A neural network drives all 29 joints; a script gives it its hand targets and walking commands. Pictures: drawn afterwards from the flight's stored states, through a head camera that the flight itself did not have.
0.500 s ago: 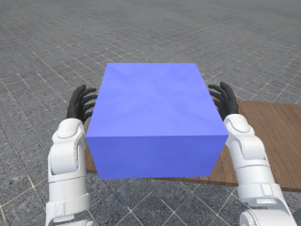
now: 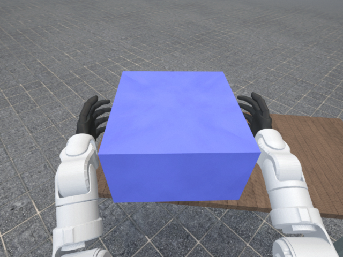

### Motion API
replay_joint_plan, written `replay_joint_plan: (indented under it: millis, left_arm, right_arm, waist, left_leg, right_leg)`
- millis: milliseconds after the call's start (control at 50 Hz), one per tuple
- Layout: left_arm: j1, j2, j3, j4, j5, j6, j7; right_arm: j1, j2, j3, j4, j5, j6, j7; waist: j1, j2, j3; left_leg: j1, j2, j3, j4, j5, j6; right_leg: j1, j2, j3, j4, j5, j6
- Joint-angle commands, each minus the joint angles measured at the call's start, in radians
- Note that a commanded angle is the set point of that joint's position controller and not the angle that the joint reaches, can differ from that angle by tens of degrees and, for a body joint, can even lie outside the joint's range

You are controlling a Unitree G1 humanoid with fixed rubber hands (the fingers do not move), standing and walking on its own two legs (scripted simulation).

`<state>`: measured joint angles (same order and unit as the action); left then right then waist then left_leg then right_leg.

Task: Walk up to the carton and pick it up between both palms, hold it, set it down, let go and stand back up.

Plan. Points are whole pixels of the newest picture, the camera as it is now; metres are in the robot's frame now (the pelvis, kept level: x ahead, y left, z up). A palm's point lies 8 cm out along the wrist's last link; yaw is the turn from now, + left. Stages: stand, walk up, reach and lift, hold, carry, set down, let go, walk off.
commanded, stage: hold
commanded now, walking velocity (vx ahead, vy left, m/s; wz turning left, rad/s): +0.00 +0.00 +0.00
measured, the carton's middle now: (175, 129) +0.40 +0.01 +0.13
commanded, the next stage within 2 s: set down in 0.60 s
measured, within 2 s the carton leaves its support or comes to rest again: neither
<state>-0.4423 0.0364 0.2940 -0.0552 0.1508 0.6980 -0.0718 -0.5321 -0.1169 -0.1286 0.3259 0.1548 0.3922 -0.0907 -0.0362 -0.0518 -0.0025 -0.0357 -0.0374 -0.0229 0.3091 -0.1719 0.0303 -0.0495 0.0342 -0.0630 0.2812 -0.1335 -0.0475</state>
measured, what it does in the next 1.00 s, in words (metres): stands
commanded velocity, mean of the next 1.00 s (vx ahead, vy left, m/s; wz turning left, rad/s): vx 0.00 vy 0.00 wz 0.00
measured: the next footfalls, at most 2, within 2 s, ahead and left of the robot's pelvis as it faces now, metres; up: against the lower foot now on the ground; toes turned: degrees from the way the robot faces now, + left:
none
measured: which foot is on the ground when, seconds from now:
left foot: down 0.00-1.00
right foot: down 0.00-1.00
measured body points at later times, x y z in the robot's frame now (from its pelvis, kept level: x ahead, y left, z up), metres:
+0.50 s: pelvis +0.00 +0.00 +0.00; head -0.05 +0.02 +0.45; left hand +0.34 +0.20 +0.18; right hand +0.36 -0.18 +0.18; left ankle +0.00 +0.10 -0.75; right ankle +0.02 -0.09 -0.75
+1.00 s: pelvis -0.01 -0.01 +0.00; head -0.05 +0.02 +0.45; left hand +0.36 +0.19 +0.18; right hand +0.35 -0.19 +0.17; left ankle +0.00 +0.10 -0.75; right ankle +0.02 -0.09 -0.75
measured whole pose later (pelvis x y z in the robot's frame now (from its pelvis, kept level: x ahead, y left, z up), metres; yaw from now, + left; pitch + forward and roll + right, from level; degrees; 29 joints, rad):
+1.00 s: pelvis -0.01 -0.01 +0.00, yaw +1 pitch -8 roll +0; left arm -0.54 0.04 0.33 0.20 0.20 0.45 -0.14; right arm -0.53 -0.04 -0.24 0.46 -0.01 0.16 -0.05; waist -0.05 -0.06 0.05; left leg -0.01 -0.04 -0.04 0.33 -0.17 0.02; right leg -0.02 0.03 -0.09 0.30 -0.14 -0.06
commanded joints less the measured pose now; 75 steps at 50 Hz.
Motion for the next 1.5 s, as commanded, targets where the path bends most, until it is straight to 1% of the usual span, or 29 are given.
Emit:
replay_joint_plan:
  millis: [0, 20, 100, 200, 260, 300, 340, 380, 400, 460, 540, 580, 600, 620, 640, 660, 680, 720, 760, 800, 900, 920, 960, 1020, 1080, 1180, 1320, 1380, 1480]
  left_arm:
    - [-0.544, -0.396, -0.484, -0.115, -0.11, -0.025, -0.105]
    - [-0.541, -0.392, -0.477, -0.115, -0.113, -0.027, -0.107]
    - [-0.555, -0.397, -0.493, -0.139, -0.121, -0.033, -0.102]
    - [-0.569, -0.405, -0.498, -0.116, -0.121, -0.03, -0.1]
    - [-0.553, -0.408, -0.495, -0.106, -0.126, -0.032, -0.099]
    - [-0.552, -0.409, -0.492, -0.097, -0.12, -0.032, -0.096]
    - [-0.549, -0.398, -0.48, -0.096, -0.117, -0.034, -0.098]
    - [-0.557, -0.396, -0.484, -0.112, -0.123, -0.037, -0.098]
    - [-0.557, -0.401, -0.489, -0.111, -0.122, -0.035, -0.098]
    - [-0.563, -0.393, -0.476, -0.099, -0.104, -0.03, -0.1]
    - [-0.548, -0.399, -0.49, -0.104, -0.118, -0.034, -0.101]
    - [-0.561, -0.394, -0.469, -0.083, -0.109, -0.035, -0.104]
    - [-0.555, -0.42, -0.502, -0.157, -0.13, -0.041, -0.115]
    - [-0.553, -0.41, -0.483, -0.13, -0.123, -0.042, -0.12]
    - [-0.546, -0.404, -0.486, -0.127, -0.119, -0.044, -0.127]
    - [-0.549, -0.39, -0.465, -0.104, -0.106, -0.05, -0.132]
    - [-0.552, -0.381, -0.441, -0.08, -0.084, -0.059, -0.138]
    - [-0.578, -0.37, -0.435, -0.051, -0.076, -0.088, -0.14]
    - [-0.596, -0.363, -0.432, -0.021, -0.073, -0.131, -0.137]
    - [-0.602, -0.366, -0.428, 0.018, -0.069, -0.17, -0.132]
    - [-0.587, -0.36, -0.357, 0.166, -0.01, -0.247, -0.135]
    - [-0.597, -0.357, -0.353, 0.181, -0.007, -0.26, -0.135]
    - [-0.581, -0.365, -0.332, 0.208, 0.011, -0.284, -0.134]
    - [-0.599, -0.38, -0.368, 0.187, -0.009, -0.327, -0.117]
    - [-0.601, -0.382, -0.38, 0.214, -0.013, -0.365, -0.109]
    - [-0.575, -0.405, -0.419, 0.214, -0.023, -0.409, -0.096]
    - [-0.543, -0.396, -0.449, 0.186, -0.03, -0.446, -0.075]
    - [-0.517, -0.398, -0.465, 0.175, -0.034, -0.445, -0.074]
    - [-0.488, -0.409, -0.481, 0.154, -0.049, -0.463, -0.059]
  right_arm:
    - [-0.612, 0.45, 0.42, -0.26, 0.101, -0.046, 0.137]
    - [-0.611, 0.448, 0.426, -0.251, 0.094, -0.046, 0.14]
    - [-0.631, 0.459, 0.433, -0.285, 0.104, -0.054, 0.135]
    - [-0.622, 0.447, 0.402, -0.252, 0.088, -0.05, 0.145]
    - [-0.633, 0.449, 0.41, -0.257, 0.09, -0.055, 0.151]
    - [-0.628, 0.452, 0.41, -0.244, 0.086, -0.056, 0.146]
    - [-0.64, 0.455, 0.422, -0.252, 0.093, -0.056, 0.145]
    - [-0.645, 0.464, 0.428, -0.267, 0.095, -0.056, 0.145]
    - [-0.63, 0.46, 0.425, -0.249, 0.099, -0.053, 0.145]
    - [-0.636, 0.447, 0.411, -0.236, 0.094, -0.048, 0.145]
    - [-0.637, 0.459, 0.427, -0.267, 0.096, -0.057, 0.142]
    - [-0.639, 0.465, 0.414, -0.247, 0.083, -0.054, 0.143]
    - [-0.61, 0.51, 0.444, -0.319, 0.102, -0.067, 0.135]
    - [-0.617, 0.505, 0.437, -0.314, 0.1, -0.068, 0.128]
    - [-0.602, 0.496, 0.444, -0.308, 0.095, -0.068, 0.12]
    - [-0.599, 0.493, 0.436, -0.296, 0.083, -0.072, 0.113]
    - [-0.602, 0.482, 0.404, -0.283, 0.062, -0.078, 0.109]
    - [-0.612, 0.472, 0.379, -0.266, 0.032, -0.108, 0.108]
    - [-0.635, 0.477, 0.372, -0.26, 0.016, -0.154, 0.116]
    - [-0.639, 0.474, 0.358, -0.246, -0.009, -0.196, 0.126]
    - [-0.612, 0.468, 0.277, -0.105, -0.106, -0.293, 0.151]
    - [-0.624, 0.464, 0.257, -0.098, -0.122, -0.311, 0.155]
    - [-0.618, 0.472, 0.251, -0.058, -0.145, -0.345, 0.164]
    - [-0.624, 0.476, 0.26, -0.073, -0.151, -0.403, 0.162]
    - [-0.619, 0.488, 0.263, -0.056, -0.17, -0.439, 0.151]
    - [-0.593, 0.496, 0.288, -0.059, -0.182, -0.486, 0.135]
    - [-0.53, 0.482, 0.304, -0.045, -0.158, -0.509, 0.116]
    - [-0.49, 0.482, 0.321, -0.036, -0.148, -0.506, 0.114]
    - [-0.469, 0.458, 0.354, -0.081, -0.121, -0.524, 0.113]
  waist:
    - [-0.008, 0.056, -0.325]
    - [0.0, 0.043, -0.322]
    - [-0.007, 0.063, -0.36]
    - [-0.013, 0.083, -0.333]
    - [-0.008, 0.057, -0.349]
    - [-0.017, 0.06, -0.346]
    - [0.004, 0.049, -0.341]
    - [0.006, 0.045, -0.342]
    - [-0.006, 0.052, -0.345]
    - [-0.004, 0.066, -0.321]
    - [-0.001, 0.052, -0.362]
    - [-0.005, 0.045, -0.319]
    - [-0.033, 0.045, -0.366]
    - [-0.039, 0.046, -0.356]
    - [-0.06, 0.045, -0.352]
    - [-0.053, 0.05, -0.325]
    - [-0.062, 0.059, -0.285]
    - [-0.058, 0.067, -0.254]
    - [-0.041, 0.077, -0.28]
    - [-0.039, 0.096, -0.293]
    - [-0.014, 0.066, -0.221]
    - [-0.017, 0.077, -0.221]
    - [-0.005, 0.046, -0.21]
    - [-0.009, 0.041, -0.271]
    - [-0.018, 0.016, -0.296]
    - [-0.025, 0.023, -0.319]
    - [-0.032, 0.069, -0.368]
    - [-0.045, 0.063, -0.363]
    - [-0.039, 0.069, -0.425]
  left_leg:
    - [-0.049, 0.01, 0.001, -0.057, 0.198, -0.048]
    - [-0.048, 0.012, -0.001, -0.06, 0.198, -0.045]
    - [-0.042, 0.005, 0.002, -0.044, 0.218, -0.048]
    - [-0.04, 0.014, 0.001, -0.058, 0.175, -0.05]
    - [-0.024, 0.017, -0.007, -0.051, 0.205, -0.048]
    - [-0.018, 0.012, -0.007, -0.048, 0.213, -0.051]
    - [-0.037, 0.01, -0.002, -0.051, 0.194, -0.044]
    - [-0.038, 0.009, 0.003, -0.046, 0.208, -0.045]
    - [-0.03, 0.008, 0.0, -0.049, 0.21, -0.047]
    - [-0.044, 0.008, 0.005, -0.057, 0.172, -0.046]
    - [-0.044, 0.004, 0.008, -0.048, 0.198, -0.045]
    - [-0.062, 0.007, 0.007, -0.058, 0.158, -0.038]
    - [-0.017, -0.002, -0.004, -0.033, 0.211, -0.05]
    - [-0.011, 0.001, -0.013, -0.025, 0.228, -0.054]
    - [-0.008, -0.007, -0.014, -0.025, 0.232, -0.055]
    - [-0.015, -0.006, -0.016, -0.032, 0.211, -0.053]
    - [-0.026, -0.002, -0.014, -0.041, 0.166, -0.05]
    - [-0.055, 0.002, -0.009, -0.059, 0.109, -0.046]
    - [-0.056, 0.004, 0.001, -0.059, 0.093, -0.048]
    - [-0.051, 0.007, 0.01, -0.056, 0.085, -0.052]
    - [-0.105, 0.012, 0.025, -0.09, -0.009, -0.035]
    - [-0.107, 0.009, 0.025, -0.089, -0.031, -0.032]
    - [-0.12, 0.009, 0.03, -0.094, -0.032, -0.026]
    - [-0.095, 0.015, 0.03, -0.082, 0.024, -0.028]
    - [-0.101, 0.007, 0.033, -0.077, 0.036, -0.023]
    - [-0.09, 0.005, 0.029, -0.059, 0.096, -0.033]
    - [-0.084, 0.003, 0.029, -0.045, 0.16, -0.049]
    - [-0.066, 0.006, 0.022, -0.036, 0.209, -0.054]
    - [-0.018, 0.013, 0.009, -0.003, 0.318, -0.072]
  right_leg:
    - [0.181, -0.024, 0.032, -0.004, 0.194, 0.046]
    - [0.182, -0.025, 0.034, -0.01, 0.18, 0.043]
    - [0.198, -0.023, 0.036, 0.009, 0.237, 0.048]
    - [0.152, -0.026, 0.033, -0.006, 0.149, 0.04]
    - [0.147, -0.023, 0.031, -0.009, 0.147, 0.04]
    - [0.158, -0.023, 0.03, -0.01, 0.173, 0.038]
    - [0.173, -0.025, 0.035, -0.006, 0.173, 0.043]
    - [0.174, -0.026, 0.034, -0.002, 0.19, 0.045]
    - [0.174, -0.022, 0.03, 0.0, 0.2, 0.045]
    - [0.171, -0.025, 0.036, -0.005, 0.175, 0.045]
    - [0.18, -0.027, 0.034, 0.004, 0.202, 0.048]
    - [0.168, -0.03, 0.038, -0.004, 0.157, 0.044]
    - [0.205, -0.014, 0.022, 0.001, 0.24, 0.037]
    - [0.207, -0.018, 0.021, 0.001, 0.253, 0.041]
    - [0.215, -0.016, 0.019, 0.0, 0.274, 0.043]
    - [0.219, -0.019, 0.02, -0.004, 0.259, 0.046]
    - [0.203, -0.021, 0.017, -0.011, 0.212, 0.045]
    - [0.185, -0.02, 0.005, -0.016, 0.132, 0.04]
    - [0.185, -0.022, -0.003, -0.013, 0.107, 0.041]
    - [0.183, -0.02, -0.009, -0.011, 0.092, 0.039]
    - [0.191, -0.027, -0.022, -0.025, -0.011, 0.044]
    - [0.19, -0.031, -0.022, -0.025, -0.026, 0.043]
    - [0.214, -0.032, -0.027, -0.023, -0.025, 0.05]
    - [0.226, -0.03, -0.031, -0.014, 0.052, 0.052]
    - [0.239, -0.037, -0.026, -0.012, 0.086, 0.059]
    - [0.255, -0.037, -0.028, -0.008, 0.177, 0.063]
    - [0.296, -0.04, -0.023, 0.022, 0.301, 0.07]
    - [0.293, -0.037, -0.021, 0.026, 0.354, 0.069]
    - [0.281, -0.025, -0.025, 0.044, 0.454, 0.067]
